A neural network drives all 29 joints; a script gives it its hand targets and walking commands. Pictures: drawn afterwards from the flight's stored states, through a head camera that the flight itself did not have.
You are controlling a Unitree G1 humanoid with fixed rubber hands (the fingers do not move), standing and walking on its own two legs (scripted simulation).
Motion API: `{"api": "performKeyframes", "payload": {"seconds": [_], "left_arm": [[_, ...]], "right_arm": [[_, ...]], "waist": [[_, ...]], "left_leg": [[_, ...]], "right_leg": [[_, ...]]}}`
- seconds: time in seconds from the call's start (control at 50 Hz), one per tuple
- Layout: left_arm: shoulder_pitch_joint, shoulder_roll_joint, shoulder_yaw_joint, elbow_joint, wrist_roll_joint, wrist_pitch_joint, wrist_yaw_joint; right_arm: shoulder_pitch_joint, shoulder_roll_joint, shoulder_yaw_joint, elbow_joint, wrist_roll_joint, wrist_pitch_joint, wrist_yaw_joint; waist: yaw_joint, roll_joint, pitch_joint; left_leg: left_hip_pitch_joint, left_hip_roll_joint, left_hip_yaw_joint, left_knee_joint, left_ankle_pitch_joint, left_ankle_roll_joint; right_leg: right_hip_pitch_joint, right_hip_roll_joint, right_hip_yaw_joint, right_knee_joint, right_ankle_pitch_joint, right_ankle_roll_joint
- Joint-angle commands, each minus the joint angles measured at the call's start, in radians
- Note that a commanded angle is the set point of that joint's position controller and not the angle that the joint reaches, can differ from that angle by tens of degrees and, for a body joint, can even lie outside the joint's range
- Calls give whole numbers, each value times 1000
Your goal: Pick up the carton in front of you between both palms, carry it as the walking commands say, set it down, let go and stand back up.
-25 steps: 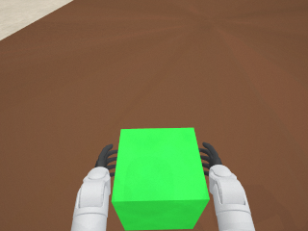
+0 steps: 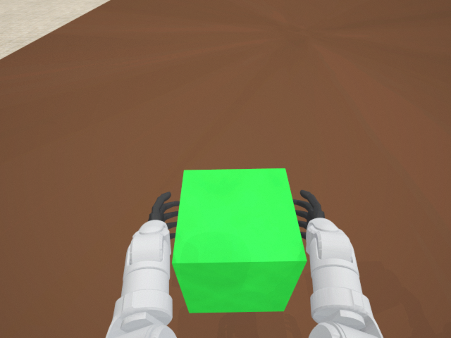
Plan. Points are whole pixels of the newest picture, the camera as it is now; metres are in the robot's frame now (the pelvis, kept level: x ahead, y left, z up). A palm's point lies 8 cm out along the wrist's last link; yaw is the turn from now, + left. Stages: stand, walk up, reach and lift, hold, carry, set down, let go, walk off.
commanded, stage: set down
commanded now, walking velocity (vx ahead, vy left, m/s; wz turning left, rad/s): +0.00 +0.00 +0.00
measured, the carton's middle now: (235, 243) +0.34 -0.01 -0.03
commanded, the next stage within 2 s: none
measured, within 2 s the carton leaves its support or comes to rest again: neither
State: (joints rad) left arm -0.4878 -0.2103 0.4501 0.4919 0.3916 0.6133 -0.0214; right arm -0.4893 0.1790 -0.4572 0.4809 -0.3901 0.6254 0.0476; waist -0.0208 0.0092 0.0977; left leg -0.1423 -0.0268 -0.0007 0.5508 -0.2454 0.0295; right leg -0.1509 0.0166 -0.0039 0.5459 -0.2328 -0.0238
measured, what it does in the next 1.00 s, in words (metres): lowers itself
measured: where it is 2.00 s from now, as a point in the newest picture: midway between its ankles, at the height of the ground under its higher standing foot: outside the picture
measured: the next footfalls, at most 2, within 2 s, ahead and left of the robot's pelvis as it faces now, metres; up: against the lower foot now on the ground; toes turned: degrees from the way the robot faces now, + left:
none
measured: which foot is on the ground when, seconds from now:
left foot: down 0.00-1.00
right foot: down 0.00-1.00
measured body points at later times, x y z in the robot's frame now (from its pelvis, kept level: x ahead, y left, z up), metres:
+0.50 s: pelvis -0.01 +0.00 -0.09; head +0.22 +0.01 +0.30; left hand +0.39 +0.16 -0.18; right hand +0.40 -0.14 -0.18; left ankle +0.05 +0.10 -0.73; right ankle +0.06 -0.11 -0.73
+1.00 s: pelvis -0.03 -0.01 -0.22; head +0.24 +0.01 +0.13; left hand +0.44 +0.18 -0.32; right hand +0.46 -0.12 -0.32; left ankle +0.05 +0.10 -0.73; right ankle +0.06 -0.11 -0.73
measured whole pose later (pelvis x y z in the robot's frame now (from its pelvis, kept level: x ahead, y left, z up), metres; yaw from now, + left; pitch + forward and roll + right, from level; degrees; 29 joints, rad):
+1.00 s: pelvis -0.03 -0.01 -0.22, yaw +1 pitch +44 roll +0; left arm -0.95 0.01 0.46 0.65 0.20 0.26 0.01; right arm -0.94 0.06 -0.44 0.63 -0.20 0.25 -0.09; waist 0.04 -0.02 -0.13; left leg -1.86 -0.04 -0.01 1.59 -0.50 0.01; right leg -1.86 0.05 0.00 1.58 -0.49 0.00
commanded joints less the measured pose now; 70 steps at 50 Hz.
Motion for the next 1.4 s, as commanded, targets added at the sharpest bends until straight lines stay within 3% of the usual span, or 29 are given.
{"api": "performKeyframes", "payload": {"seconds": [0.0,0.1,0.18,0.24,0.32,0.38,0.42,0.5,0.56,0.64,0.76,1.0,1.38], "left_arm": [[-610,-753,-295,135,-112,-69,-182],[-558,-564,-134,169,-4,-153,-141],[-561,-540,-174,146,-21,-270,-136],[-564,-604,-280,140,-75,-368,-144],[-620,-703,-473,110,-166,-482,-154],[-661,-718,-616,28,-250,-520,-145],[-657,-717,-669,-8,-285,-517,-132],[-648,-732,-652,16,-276,-472,-128],[-691,-737,-605,64,-261,-423,-157],[-746,-722,-533,135,-243,-379,-190],[-851,-686,-478,184,-238,-378,-197],[-1077,-639,-509,173,-313,-357,-174],[-1343,-530,-485,232,-358,-338,-186]], "right_arm": [[-614,779,317,156,123,-69,188],[-556,601,157,205,10,-161,135],[-540,567,173,195,14,-286,117],[-545,623,264,185,60,-390,119],[-609,735,461,147,149,-501,117],[-658,778,619,47,229,-537,100],[-672,781,695,3,275,-534,89],[-668,808,710,29,286,-487,89],[-677,832,645,95,259,-436,97],[-723,828,547,170,224,-395,101],[-840,812,498,206,223,-395,84],[-1109,754,547,173,301,-381,33],[-1377,619,477,243,339,-370,53]], "waist": [[17,-29,-118],[37,-28,-145],[34,-2,-283],[21,6,-443],[21,2,-766],[34,1,-1095],[50,-5,-1225],[68,-28,-1178],[60,-35,-1064],[54,-20,-989],[63,-19,-1045],[83,-36,-1250],[88,-12,-1174]], "left_leg": [[-100,-27,-95,-101,-233,23],[-226,-41,-75,-8,-112,18],[-320,-61,-70,101,38,-4],[-374,-77,-73,193,134,-15],[-441,-92,-78,338,300,-29],[-471,-98,-81,450,454,-40],[-471,-96,-83,508,523,-48],[-628,-107,-63,559,363,-53],[-803,-116,-40,584,190,-45],[-957,-121,-24,635,101,-41],[-1099,-131,-10,748,96,-43],[-1221,-137,21,962,64,-57],[-1383,-110,29,1209,31,-54]], "right_leg": [[-70,37,85,-92,-246,-20],[-204,62,66,15,-118,-18],[-330,83,65,118,6,-8],[-407,98,64,208,97,-2],[-474,114,65,352,242,11],[-491,120,70,465,384,19],[-568,125,66,516,409,30],[-733,139,53,565,277,44],[-821,139,53,591,145,49],[-933,140,50,641,67,41],[-1048,150,38,752,66,45],[-1173,170,-10,975,20,54],[-1432,154,-43,1254,-45,41]]}}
